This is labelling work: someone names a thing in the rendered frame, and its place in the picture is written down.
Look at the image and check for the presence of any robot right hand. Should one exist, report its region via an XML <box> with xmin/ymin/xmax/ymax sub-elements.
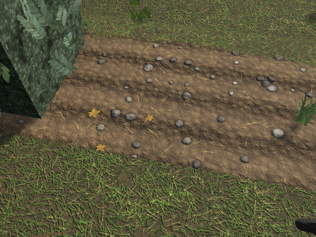
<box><xmin>295</xmin><ymin>218</ymin><xmax>316</xmax><ymax>235</ymax></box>

